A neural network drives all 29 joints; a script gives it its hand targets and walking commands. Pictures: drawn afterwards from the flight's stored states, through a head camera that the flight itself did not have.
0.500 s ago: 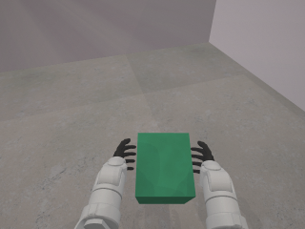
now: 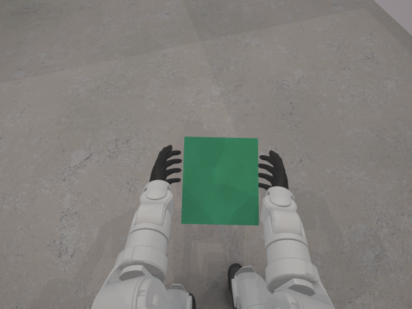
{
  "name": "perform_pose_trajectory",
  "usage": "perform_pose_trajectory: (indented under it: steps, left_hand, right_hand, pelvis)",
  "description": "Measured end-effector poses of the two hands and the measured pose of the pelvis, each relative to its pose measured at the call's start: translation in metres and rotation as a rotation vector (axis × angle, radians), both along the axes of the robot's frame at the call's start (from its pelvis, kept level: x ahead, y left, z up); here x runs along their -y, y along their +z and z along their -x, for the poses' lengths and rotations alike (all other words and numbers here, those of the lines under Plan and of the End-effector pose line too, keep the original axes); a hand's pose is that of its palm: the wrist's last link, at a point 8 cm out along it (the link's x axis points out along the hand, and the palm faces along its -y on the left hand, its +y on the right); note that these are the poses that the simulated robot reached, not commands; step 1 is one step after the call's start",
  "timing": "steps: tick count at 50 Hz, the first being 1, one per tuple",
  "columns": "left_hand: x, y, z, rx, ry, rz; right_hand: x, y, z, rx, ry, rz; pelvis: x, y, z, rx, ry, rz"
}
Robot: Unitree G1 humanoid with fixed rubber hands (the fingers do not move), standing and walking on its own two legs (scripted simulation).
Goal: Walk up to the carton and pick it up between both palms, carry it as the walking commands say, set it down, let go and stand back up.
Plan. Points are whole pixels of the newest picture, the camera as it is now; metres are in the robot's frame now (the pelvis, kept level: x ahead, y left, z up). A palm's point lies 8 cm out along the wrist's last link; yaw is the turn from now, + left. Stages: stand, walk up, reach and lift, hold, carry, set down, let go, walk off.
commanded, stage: set down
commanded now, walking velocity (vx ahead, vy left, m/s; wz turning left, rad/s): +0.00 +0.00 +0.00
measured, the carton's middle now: (218, 182) +0.40 -0.04 -0.12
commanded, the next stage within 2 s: none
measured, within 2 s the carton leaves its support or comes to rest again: neither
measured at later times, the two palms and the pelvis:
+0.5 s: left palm (168, 186) +0.41 +0.08 -0.13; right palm (264, 193) +0.37 -0.15 -0.13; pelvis +0.00 +0.01 -0.07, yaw +0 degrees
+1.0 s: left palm (177, 187) +0.44 +0.07 -0.21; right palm (260, 195) +0.39 -0.16 -0.22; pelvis +0.00 +0.01 -0.15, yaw +1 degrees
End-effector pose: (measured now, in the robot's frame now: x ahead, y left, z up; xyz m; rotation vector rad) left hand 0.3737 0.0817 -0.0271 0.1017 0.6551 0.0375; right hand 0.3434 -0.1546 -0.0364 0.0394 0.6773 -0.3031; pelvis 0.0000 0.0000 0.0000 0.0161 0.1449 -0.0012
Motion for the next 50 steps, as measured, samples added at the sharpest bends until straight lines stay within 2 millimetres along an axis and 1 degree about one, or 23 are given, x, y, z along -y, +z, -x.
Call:
perform_pose_trajectory:
  steps: [8, 19, 36, 50]
  left_hand:
    - [-0.002, -0.034, -0.009, 0.021, 0.022, 0.006]
    - [-0.003, -0.076, -0.024, 0.022, 0.042, 0.019]
    - [0.006, -0.139, -0.047, 0.020, 0.046, 0.029]
    - [0.010, -0.184, -0.062, 0.010, 0.042, 0.022]
  right_hand:
    - [-0.004, -0.034, -0.008, 0.023, -0.012, -0.002]
    - [-0.007, -0.074, -0.021, 0.028, -0.033, -0.007]
    - [0.000, -0.136, -0.040, 0.031, -0.057, -0.005]
    - [0.003, -0.182, -0.051, 0.020, -0.065, -0.010]
  pelvis:
    - [-0.002, -0.020, 0.002, -0.106, 0.004, 0.001]
    - [-0.007, -0.051, 0.000, -0.222, 0.006, 0.000]
    - [-0.013, -0.105, -0.004, -0.367, 0.003, -0.011]
    - [-0.013, -0.146, 0.003, -0.438, 0.007, -0.017]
